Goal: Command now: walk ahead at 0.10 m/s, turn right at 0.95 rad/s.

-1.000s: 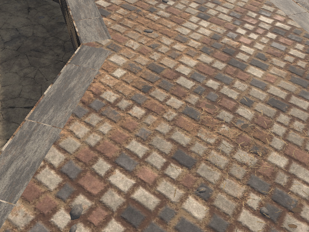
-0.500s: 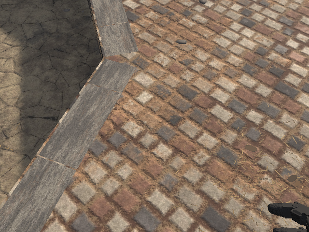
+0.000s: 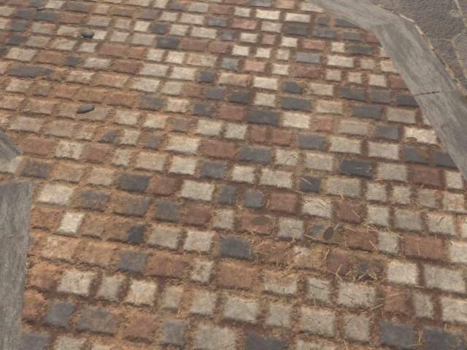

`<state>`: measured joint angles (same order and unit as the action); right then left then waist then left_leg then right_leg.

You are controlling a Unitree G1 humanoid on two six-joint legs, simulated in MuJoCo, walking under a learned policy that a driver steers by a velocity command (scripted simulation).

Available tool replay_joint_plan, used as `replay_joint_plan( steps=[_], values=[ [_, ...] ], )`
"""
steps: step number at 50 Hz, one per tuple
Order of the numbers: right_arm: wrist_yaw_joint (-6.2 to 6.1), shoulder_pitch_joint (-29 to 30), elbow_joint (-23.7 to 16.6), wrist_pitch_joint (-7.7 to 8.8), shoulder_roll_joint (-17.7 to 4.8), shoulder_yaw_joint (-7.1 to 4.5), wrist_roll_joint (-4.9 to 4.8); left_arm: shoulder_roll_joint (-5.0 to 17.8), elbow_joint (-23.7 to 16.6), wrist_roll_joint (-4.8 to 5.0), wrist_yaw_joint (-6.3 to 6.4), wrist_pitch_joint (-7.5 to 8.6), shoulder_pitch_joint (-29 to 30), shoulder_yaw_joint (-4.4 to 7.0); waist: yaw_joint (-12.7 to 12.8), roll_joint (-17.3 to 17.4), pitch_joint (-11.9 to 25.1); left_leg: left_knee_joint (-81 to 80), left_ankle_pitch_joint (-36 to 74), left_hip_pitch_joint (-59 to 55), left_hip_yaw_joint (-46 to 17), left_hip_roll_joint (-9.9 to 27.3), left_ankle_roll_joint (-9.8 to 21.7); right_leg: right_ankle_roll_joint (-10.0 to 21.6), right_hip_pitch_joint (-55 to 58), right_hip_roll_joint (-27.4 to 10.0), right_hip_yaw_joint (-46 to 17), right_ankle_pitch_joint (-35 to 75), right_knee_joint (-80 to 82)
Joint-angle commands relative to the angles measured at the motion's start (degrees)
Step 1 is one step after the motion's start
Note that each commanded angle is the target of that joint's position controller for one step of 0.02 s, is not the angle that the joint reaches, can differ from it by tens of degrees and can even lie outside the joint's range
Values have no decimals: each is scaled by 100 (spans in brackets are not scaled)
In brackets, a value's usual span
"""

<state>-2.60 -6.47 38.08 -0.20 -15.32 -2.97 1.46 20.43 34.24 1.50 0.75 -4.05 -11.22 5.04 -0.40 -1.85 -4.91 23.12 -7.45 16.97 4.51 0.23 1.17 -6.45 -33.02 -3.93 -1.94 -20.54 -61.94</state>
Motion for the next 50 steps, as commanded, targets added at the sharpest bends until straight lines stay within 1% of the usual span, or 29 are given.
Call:
replay_joint_plan(
  steps=[1, 4, 8, 9, 10, 11, 12, 13, 14, 16, 20, 22, 26, 28, 29, 30, 31, 32, 33, 34, 35, 36, 38, 40, 42, 44, 47, 49, 50],
  values=[
    [35, 13, -305, 72, -1146, -378, -67, 289, -519, -7, -75, 79, 118, 40, -143, 956, 1185, -855, 291, -1178, -1001, 1680, 1210, 94, 10, -196, 191, 99, 524],
    [134, 35, -271, 190, -1413, -498, -265, 400, -450, 46, -194, 97, -13, 66, -26, 1199, 1107, -1320, -1954, -822, -973, 1821, 926, 476, 627, -190, 457, -74, 1202],
    [235, 330, -219, 277, -1359, -536, -369, 350, 92, 84, -249, 115, -721, 126, 460, 932, 861, -1020, -2671, -247, -253, 1721, 487, 1026, 2120, 72, 1113, -17, 2618],
    [230, 406, -215, 263, -1166, -505, -329, 320, 475, 90, -215, 133, -1359, 151, 705, 525, 818, -295, -2871, 151, 166, 1418, 306, 1146, 2847, 347, 1336, 20, 3096],
    [255, 486, -257, 268, -754, -400, -244, 486, 853, 121, -152, 172, -2189, 257, 990, -433, 663, 1590, -2583, 1175, 690, 917, 29, 1464, 3878, 278, 679, -379, 3534],
    [334, 769, -513, 321, -131, -205, -90, 931, 773, 40, -143, 304, -2480, 287, 904, -1713, 77, 4308, -2925, 3521, 557, 396, -225, 2012, 4408, -856, -1696, -502, 3586],
    [404, 756, -816, 236, -71, -54, 475, 1180, 240, -382, -191, 292, -1762, 217, 825, -1617, 436, 4857, -2799, 4743, -229, -99, -329, 2429, 4221, -1492, -4026, -1368, 4813],
    [447, 1317, -1018, 288, -406, -98, 461, 1090, 134, -400, -150, 297, -1370, 238, 797, -840, -29, 4988, -2063, 5065, -626, 368, -353, 2512, 3835, -1656, -4022, -2406, 5415],
    [488, 1257, -921, 346, -767, -169, 339, 931, 103, -369, -119, 348, -1163, 178, 649, -431, -112, 4541, -1282, 4585, -669, 490, -407, 2398, 3418, -1401, -3409, -2272, 5412],
    [549, 636, -562, 279, -977, -211, 271, 796, 187, -276, -126, 494, -1072, 109, 320, -420, -71, 3827, -605, 3353, -531, 509, -595, 2179, 2790, -716, -2483, -1366, 5497],
    [577, 994, -555, 130, -749, -97, 106, 686, 533, -219, -152, 691, -1550, 98, 443, -214, -128, 2794, -9, 2982, -404, 237, -648, 2155, 2960, -362, -1990, 61, 5444],
    [611, 1266, -600, 169, -569, 2, 66, 626, 668, -199, -132, 739, -1649, 85, 556, -396, -102, 2008, 344, 2624, -268, 110, -566, 2074, 3016, -236, -1692, 717, 5367],
    [618, 1451, -661, 223, -588, 21, 55, 598, 1009, -164, -93, 870, -1755, 11, 582, -628, -150, 1032, 490, 1600, 145, 47, 46, 1793, 3393, -605, -1244, 2639, 5588],
    [483, 544, -414, 207, -791, -91, 40, 805, 1171, -239, -79, 893, -1746, 36, 118, -687, 391, 1073, -178, 467, 397, -422, 406, 1595, 3788, -624, -766, 5958, 4448],
    [387, -680, -59, 206, -922, -179, -3, 914, 1224, -327, -49, 844, -1640, 73, -487, -689, 1003, 1136, -605, -669, 530, -689, 556, 1511, 3694, -557, -474, 7031, 3120],
    [293, -2052, 330, 217, -1138, -275, 1, 843, 1195, -393, -6, 824, -1383, 52, -1186, -445, 1541, 1243, -928, -2287, 88, -327, 719, 1419, 2643, -384, -264, 6484, 1357],
    [249, -2841, 487, 235, -1801, -460, 96, 218, 920, -267, -70, 869, -1477, -107, -1223, 1204, 2221, 654, -3602, -3618, -2546, 973, 1336, 1127, 816, 493, 14, 3555, -1290],
    [358, -2403, 596, 235, -1683, -400, 0, 9, 758, -349, -180, 1004, -1426, -199, -647, 2137, 2054, -1025, -4446, -3572, -5811, 1552, 1611, 1133, -528, 1156, -417, -164, -1961],
    [418, -1515, 445, 244, -1326, -350, -3, 181, 660, -380, -162, 1027, -903, -213, -409, 1349, 995, -1036, -4133, -2911, -5550, 1575, 1698, 1215, -1157, 704, -602, 223, -2229],
    [430, -1465, 451, 277, -1085, -324, -36, 327, 641, -425, -185, 1082, -508, -242, -416, 465, 786, -969, -3355, -2255, -4765, 1450, 1716, 1209, -966, 406, -608, 553, -1947],
    [409, -1494, 549, 297, -964, -289, -26, 290, 551, -474, -195, 1091, -289, -270, -273, 200, 511, -1035, -2767, -1586, -4220, 1223, 1626, 1156, -727, 213, -553, 572, -1428],
    [384, -1507, 689, 318, -764, -204, -6, 221, 427, -552, -195, 1043, -146, -307, -57, 226, 252, -1116, -2355, -991, -3808, 960, 1556, 1020, -531, 106, -531, 457, -1045],
    [346, -1542, 818, 400, -767, -170, -45, 68, 304, -630, -228, 890, -87, -408, 187, 549, 47, -1281, -2094, -366, -3334, 666, 1625, 774, -367, -43, -441, 125, -375],
    [319, -1544, 773, 463, -896, -204, -82, 51, 28, -585, -267, 824, 489, -491, 171, 505, -239, -1611, -1779, 299, -3035, 586, 1689, 532, -292, -153, -198, 377, 481],
    [318, -1460, 684, 497, -1049, -291, -83, -58, -244, -450, -359, 852, 1177, -600, 43, 549, -380, -1887, -1381, 911, -2681, 319, 1482, 394, 479, -39, 42, 1228, 1805],
    [368, -1515, 662, 534, -1208, -370, -141, -85, -280, -348, -393, 866, 1403, -613, -121, 486, -189, -2015, -707, 1051, -2613, 318, 1269, 378, 1441, 171, 212, 2170, 2445],
    [360, -1782, 728, 520, -1350, -435, -197, 177, -222, -347, -296, 890, 1285, -493, -149, 401, 137, -1296, 752, -57, -2680, 479, 1012, 443, 1762, 284, 131, 2101, 3027],
    [354, -1861, 802, 479, -1504, -475, -149, 469, 97, -391, -134, 940, 231, -311, 361, 118, 869, 655, 2671, -445, -2311, 117, 700, 576, 3000, 583, 289, 1303, 3346],
    [370, -1816, 786, 495, -1395, -460, -167, 724, 234, -475, -4, 990, -635, -192, 776, 98, 1384, 2173, 2381, 160, -2130, -204, 492, 713, 4159, 93, -63, 1061, 3281]
  ],
)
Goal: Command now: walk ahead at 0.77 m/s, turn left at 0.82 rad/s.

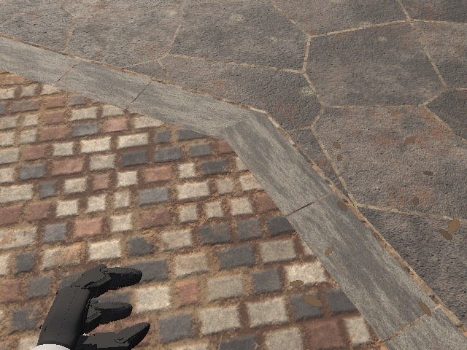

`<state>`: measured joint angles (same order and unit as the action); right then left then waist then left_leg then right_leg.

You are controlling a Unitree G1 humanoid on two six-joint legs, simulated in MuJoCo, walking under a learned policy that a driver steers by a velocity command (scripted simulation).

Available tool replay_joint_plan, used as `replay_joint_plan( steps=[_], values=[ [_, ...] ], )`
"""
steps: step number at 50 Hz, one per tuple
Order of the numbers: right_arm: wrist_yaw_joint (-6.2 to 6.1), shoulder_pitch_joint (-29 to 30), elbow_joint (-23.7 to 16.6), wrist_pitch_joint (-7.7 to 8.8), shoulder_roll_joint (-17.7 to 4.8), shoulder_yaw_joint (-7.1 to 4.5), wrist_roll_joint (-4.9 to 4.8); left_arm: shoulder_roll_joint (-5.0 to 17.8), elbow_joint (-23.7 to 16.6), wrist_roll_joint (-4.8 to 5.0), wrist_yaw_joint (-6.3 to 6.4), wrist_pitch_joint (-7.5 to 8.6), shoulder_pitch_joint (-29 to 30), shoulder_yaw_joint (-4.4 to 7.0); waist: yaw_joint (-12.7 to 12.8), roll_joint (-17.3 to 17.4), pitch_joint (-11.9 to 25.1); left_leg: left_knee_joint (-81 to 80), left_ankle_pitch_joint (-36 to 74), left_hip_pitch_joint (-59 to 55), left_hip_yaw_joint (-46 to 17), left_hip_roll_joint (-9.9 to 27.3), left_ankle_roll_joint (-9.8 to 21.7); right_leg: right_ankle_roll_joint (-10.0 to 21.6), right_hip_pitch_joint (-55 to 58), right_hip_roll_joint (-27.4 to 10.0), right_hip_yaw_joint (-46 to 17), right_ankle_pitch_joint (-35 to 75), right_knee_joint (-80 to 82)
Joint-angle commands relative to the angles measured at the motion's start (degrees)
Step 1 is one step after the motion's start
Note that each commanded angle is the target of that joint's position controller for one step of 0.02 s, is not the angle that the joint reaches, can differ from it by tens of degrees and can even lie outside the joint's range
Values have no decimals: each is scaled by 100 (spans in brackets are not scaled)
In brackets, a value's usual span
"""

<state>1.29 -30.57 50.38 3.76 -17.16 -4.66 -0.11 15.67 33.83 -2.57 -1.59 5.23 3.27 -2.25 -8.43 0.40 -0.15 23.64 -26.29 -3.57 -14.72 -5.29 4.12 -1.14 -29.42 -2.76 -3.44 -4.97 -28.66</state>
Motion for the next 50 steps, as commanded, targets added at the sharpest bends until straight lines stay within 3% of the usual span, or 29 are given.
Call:
replay_joint_plan(
  steps=[1, 2, 3, 4, 5, 6, 7, 9, 12, 15, 18, 19, 20, 21, 22, 23, 24, 26, 29, 33, 38, 39, 40, 41, 42, 43, 45, 48, 50],
  values=[
    [-83, 570, -676, 127, -366, -82, -133, 1658, 311, -264, 354, 68, -3052, 679, 1798, -1002, 1758, 4084, 1418, 3288, 389, -54, 50, 479, 5088, -1865, -1759, -1674, 269],
    [-152, 184, -1007, 58, -213, 5, -208, 1966, 323, -213, 322, -21, -2822, 755, 1305, -2281, 2340, 5322, -555, 4219, 978, -230, -61, 965, 5296, -2936, -4064, -489, 888],
    [-230, 555, -832, -86, -647, -70, -22, 1318, 277, -123, 283, -65, -2380, 663, 1239, -1137, 1576, 5576, -61, 4579, 979, 353, -24, 979, 4676, -2556, -3226, 448, 607],
    [-198, 1013, -839, -150, -634, -78, 50, 743, 284, -77, 251, -55, -2123, 513, 1257, -663, 921, 5346, 235, 4596, 1099, 509, -74, 888, 4045, -2201, -1975, 1780, 427],
    [-230, 1082, -1068, -146, -468, -72, -321, 651, 213, 226, 275, -15, -1791, 565, 1183, -1253, 598, 5433, 284, 4746, 931, 813, -330, 850, 3954, -1745, -1146, 2696, 482],
    [-212, 1299, -1144, -198, -626, -129, -342, 493, 299, 273, 304, -23, -1563, 539, 1072, -1239, 519, 5189, 448, 4727, 988, 983, -381, 793, 3659, -1520, -704, 2553, 573],
    [-167, 1394, -1272, -279, -541, -139, -330, 454, 330, 230, 330, -2, -1447, 548, 958, -1107, 274, 4951, 553, 4516, 1059, 1069, -396, 727, 3218, -1406, -331, 2570, 728],
    [-73, 1783, -1600, -414, -164, -15, -299, 515, 386, 276, 357, 12, -1077, 617, 807, -790, -154, 4035, 681, 4416, 1298, 1119, -485, 821, 2589, -1422, 152, 2531, 1138],
    [99, 1883, -1722, -419, -115, 67, -135, 896, 373, 339, 408, -31, -517, 763, 661, -590, -115, 2219, 2102, 3415, 1667, 990, -521, 755, 2029, -1157, 1080, 2647, 1308],
    [250, 1691, -1628, -472, -487, -59, -98, 1201, 467, 512, 387, -17, -568, 869, 510, -456, 196, 1547, 2688, 2424, 2021, 583, -250, 594, 2226, -1067, 1479, 3496, 701],
    [216, 1023, -1556, -520, -1131, -364, -113, 1377, 406, 636, 349, -114, -603, 948, 12, -358, 638, 1179, 2467, 1186, 2107, 192, 281, 424, 2213, -1030, 1545, 4018, -1018],
    [130, 545, -1438, -516, -1335, -493, -149, 1141, 366, 574, 312, -148, -700, 881, -218, 94, 773, 771, 2930, 190, 1861, 128, 518, 219, 1511, -766, 1497, 2431, -2294],
    [-15, 966, -1561, -506, -1607, -483, -217, 372, 352, 202, 228, -186, -1224, 667, 404, 1709, 628, 752, 5405, -472, 516, 877, 928, -90, 273, 69, 1485, -2877, -4125],
    [44, 1458, -2105, -364, -1985, -470, 99, 703, 132, 220, 174, -153, -1951, 633, 832, 1873, 1939, 220, 4560, -1680, -2796, 2360, 2549, -357, -1183, 892, 283, -3694, -5834],
    [96, 1651, -2298, -330, -1703, -449, 39, 1293, 89, 290, 137, -82, -1392, 718, 411, 777, 2226, -461, 3132, -1482, -2980, 2398, 2333, -238, -1290, 596, -497, -2998, -5706],
    [88, 1948, -2314, -287, -1552, -401, -69, 1355, -44, 339, 155, -65, -976, 730, 523, 415, 1447, -575, 2687, -789, -2509, 2121, 2004, -162, -1339, 469, -553, -2575, -5219],
    [47, 2154, -2310, -278, -1344, -348, -155, 1251, 24, 241, 233, -80, -914, 727, 728, -164, 1005, -521, 2753, -125, -2091, 1832, 1696, -186, -1194, 288, -564, -2355, -4781],
    [-76, 2387, -2343, -337, -1202, -300, -114, 1223, 73, 171, 264, -160, -936, 742, 950, -122, 719, -389, 3949, 948, -1364, 1462, 1487, -239, -486, 214, -575, -2229, -3972],
    [-231, 2426, -2300, -472, -1255, -359, -88, 792, 150, 183, 256, -221, -948, 647, 983, -106, 812, -137, 4900, 1543, -932, 1058, 1248, -453, 91, 445, -352, -1958, -2631],
    [-352, 2523, -2309, -675, -1259, -389, -141, 636, 158, 247, 222, -343, -849, 621, 930, 265, 985, -44, 3582, 2024, -1075, 754, 870, -539, 660, 707, -378, -993, -1693],
    [-302, 2598, -2324, -713, -1006, -328, -151, 754, 116, 276, 172, -289, -831, 759, 951, 891, 694, 370, 2115, 2181, -1666, 515, 437, -335, 1433, 687, -498, -500, -11],
    [-292, 2554, -2317, -708, -848, -280, -178, 850, 180, 252, 188, -271, -1003, 822, 1013, 757, 675, 781, 1406, 2402, -1521, 282, 232, -175, 1912, 387, -524, 21, 649],
    [-275, 2006, -2243, -714, -423, -164, -123, 1199, 92, 172, 239, -314, -981, 898, 731, -322, 955, 2113, -621, 2967, -744, -266, -72, 356, 2659, -965, -1642, 81, 886],
    [-241, 1879, -2402, -657, -670, -224, -130, 1367, 4, -60, 245, -374, -802, 897, 479, -1507, 640, 3265, -1139, 3869, 92, -645, -327, 1182, 2271, -1822, -3004, 125, 1299],
    [-209, 1860, -2357, -598, -1161, -349, -113, 1178, -94, -71, 279, -360, -599, 894, 465, -1537, 428, 4147, -714, 4106, 334, -25, -555, 1510, 1969, -2048, -3239, -421, 1433],
    [-212, 1893, -2191, -624, -1378, -417, -171, 830, -191, -1, 338, -380, -370, 804, 534, -1092, 249, 4460, -201, 4093, 456, 225, -677, 1339, 1793, -1629, -2441, -945, 1359],
    [-255, 1706, -2010, -732, -1168, -391, -122, 729, -237, 144, 446, -459, -216, 763, 552, -711, 129, 5100, 384, 4121, 762, 343, -849, 1049, 1709, -1071, -1408, -702, 1225],
    [-239, 2040, -2170, -730, -830, -256, -187, 800, -127, 96, 515, -512, -611, 775, 849, -700, 147, 4737, 685, 4231, 1241, 651, -970, 1174, 2028, -976, -589, 11, 1289],
    [-243, 2334, -2290, -702, -682, -173, -142, 888, -3, 84, 483, -548, -987, 814, 1083, -703, 338, 4193, 507, 4141, 1245, 770, -1026, 1376, 2409, -1125, -574, 230, 1259]
  ],
)
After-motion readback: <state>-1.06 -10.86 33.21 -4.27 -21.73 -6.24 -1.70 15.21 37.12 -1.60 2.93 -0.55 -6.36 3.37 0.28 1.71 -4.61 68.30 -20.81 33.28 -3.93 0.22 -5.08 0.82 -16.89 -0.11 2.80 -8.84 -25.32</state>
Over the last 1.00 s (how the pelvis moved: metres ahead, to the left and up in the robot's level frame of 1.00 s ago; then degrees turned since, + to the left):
0.58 -0.29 -0.02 -10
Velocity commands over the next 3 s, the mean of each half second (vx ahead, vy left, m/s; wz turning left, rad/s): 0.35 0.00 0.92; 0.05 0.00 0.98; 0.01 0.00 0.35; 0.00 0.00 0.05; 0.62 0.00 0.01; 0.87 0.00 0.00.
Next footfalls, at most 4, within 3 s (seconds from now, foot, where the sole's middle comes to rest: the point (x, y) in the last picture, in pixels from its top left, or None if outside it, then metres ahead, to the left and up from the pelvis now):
0.38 left None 0.42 0.10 -0.76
0.80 right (232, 308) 0.59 -0.04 -0.76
1.20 left None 0.34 0.04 -0.76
1.54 right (241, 319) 0.56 -0.06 -0.76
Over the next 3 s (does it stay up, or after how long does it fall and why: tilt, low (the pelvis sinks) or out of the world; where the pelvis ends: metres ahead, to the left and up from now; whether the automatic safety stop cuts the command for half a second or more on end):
stays up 0.68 0.48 0.01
